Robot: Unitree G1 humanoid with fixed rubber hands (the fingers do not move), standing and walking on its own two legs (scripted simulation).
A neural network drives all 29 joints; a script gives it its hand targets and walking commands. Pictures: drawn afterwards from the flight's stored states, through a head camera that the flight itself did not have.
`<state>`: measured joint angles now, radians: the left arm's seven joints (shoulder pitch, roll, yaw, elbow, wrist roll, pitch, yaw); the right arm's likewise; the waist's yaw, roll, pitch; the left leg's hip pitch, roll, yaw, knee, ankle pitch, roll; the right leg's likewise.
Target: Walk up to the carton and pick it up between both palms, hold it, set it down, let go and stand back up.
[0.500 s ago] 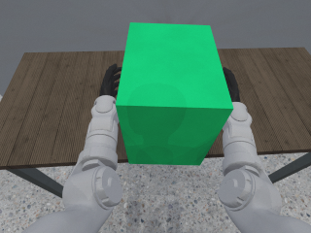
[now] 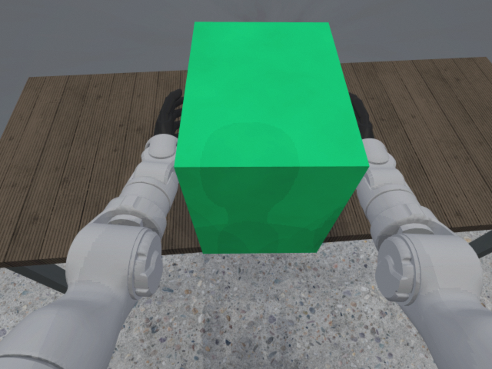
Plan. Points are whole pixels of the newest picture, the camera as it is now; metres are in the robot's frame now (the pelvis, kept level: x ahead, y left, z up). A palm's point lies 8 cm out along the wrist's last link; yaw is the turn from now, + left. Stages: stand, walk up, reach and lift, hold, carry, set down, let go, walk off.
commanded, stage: set down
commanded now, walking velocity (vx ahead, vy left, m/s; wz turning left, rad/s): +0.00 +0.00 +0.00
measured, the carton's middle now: (260, 147) +0.48 +0.01 +0.05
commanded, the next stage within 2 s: none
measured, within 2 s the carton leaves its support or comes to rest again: neither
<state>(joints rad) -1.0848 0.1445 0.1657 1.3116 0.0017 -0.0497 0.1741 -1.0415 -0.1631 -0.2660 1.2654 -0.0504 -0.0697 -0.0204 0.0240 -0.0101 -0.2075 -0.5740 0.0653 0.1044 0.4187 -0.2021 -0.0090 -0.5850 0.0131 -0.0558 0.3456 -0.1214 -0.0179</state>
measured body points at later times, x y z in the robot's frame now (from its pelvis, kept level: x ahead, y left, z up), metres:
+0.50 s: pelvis -0.02 -0.02 -0.01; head +0.05 -0.01 +0.43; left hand +0.47 +0.19 +0.14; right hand +0.48 -0.21 +0.15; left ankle -0.03 +0.12 -0.74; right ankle +0.00 -0.11 -0.74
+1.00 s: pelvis -0.02 -0.02 -0.01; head +0.04 +0.00 +0.44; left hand +0.48 +0.20 +0.22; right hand +0.50 -0.19 +0.22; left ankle -0.03 +0.12 -0.74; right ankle +0.00 -0.11 -0.74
